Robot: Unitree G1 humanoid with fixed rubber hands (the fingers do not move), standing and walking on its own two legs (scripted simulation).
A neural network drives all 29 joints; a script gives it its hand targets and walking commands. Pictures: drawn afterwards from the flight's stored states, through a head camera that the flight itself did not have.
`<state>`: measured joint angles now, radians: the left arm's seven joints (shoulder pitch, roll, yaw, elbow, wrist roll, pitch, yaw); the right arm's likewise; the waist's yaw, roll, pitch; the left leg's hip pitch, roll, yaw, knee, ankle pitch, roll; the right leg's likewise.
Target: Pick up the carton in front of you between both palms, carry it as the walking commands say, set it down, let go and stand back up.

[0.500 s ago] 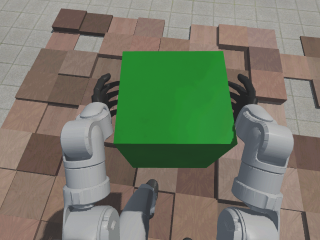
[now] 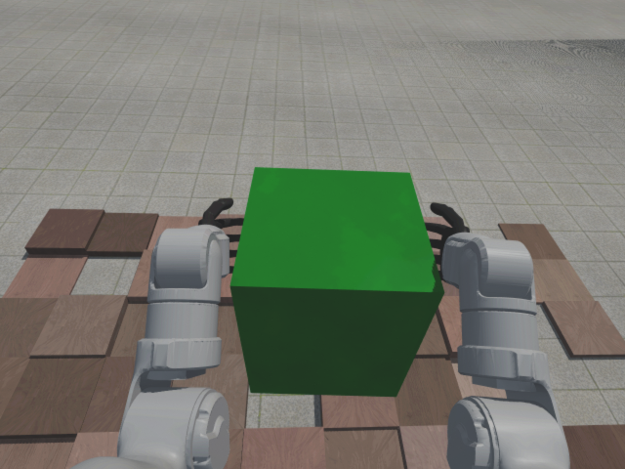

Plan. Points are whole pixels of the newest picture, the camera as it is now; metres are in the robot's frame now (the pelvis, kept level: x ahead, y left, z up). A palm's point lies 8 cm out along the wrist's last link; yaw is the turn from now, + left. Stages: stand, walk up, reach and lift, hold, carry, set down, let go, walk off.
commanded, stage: carry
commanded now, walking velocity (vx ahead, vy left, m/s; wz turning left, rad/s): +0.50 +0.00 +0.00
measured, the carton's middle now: (328, 286) +0.34 -0.02 +0.05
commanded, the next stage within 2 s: none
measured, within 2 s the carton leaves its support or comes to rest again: neither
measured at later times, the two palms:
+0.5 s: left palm (195, 119) +0.60 +0.20 +0.15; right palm (375, 123) +0.61 -0.10 +0.15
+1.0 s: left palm (242, 63) +0.96 +0.16 +0.10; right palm (365, 64) +0.98 -0.14 +0.10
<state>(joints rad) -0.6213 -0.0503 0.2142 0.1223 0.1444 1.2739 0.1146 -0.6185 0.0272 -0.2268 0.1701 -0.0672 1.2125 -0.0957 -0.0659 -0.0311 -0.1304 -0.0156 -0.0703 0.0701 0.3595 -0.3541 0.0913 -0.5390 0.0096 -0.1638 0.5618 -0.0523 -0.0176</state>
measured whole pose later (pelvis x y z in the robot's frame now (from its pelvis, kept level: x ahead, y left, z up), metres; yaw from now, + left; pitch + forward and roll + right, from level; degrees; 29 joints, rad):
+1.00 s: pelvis +0.63 +0.00 -0.01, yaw -1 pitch +5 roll +0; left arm -0.56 -0.05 0.16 0.08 0.12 1.26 0.12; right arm -0.63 -0.02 -0.18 0.14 -0.06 1.25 -0.10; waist 0.05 0.02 -0.10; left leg -0.42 0.00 0.00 1.21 -0.46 0.07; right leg -0.41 0.02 -0.16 0.59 -0.27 -0.09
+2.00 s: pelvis +1.32 -0.11 -0.02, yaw -2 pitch +7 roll +2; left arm -0.74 -0.02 0.30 0.13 0.06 1.26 0.10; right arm -0.74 0.07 -0.28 0.07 -0.13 1.30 -0.13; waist 0.09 0.01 -0.06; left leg -0.70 0.00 0.07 0.75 -0.09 0.02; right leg -0.12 0.07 -0.03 0.37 -0.36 -0.12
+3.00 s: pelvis +1.97 -0.15 -0.04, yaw +0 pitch +4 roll +1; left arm -0.39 -0.09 0.17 -0.09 0.10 1.20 0.10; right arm -0.35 0.11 -0.15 -0.15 -0.13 1.20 -0.11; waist 0.02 0.00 -0.15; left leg -0.59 0.05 0.13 0.56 -0.05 0.00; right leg 0.02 -0.01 -0.12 0.26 -0.36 -0.03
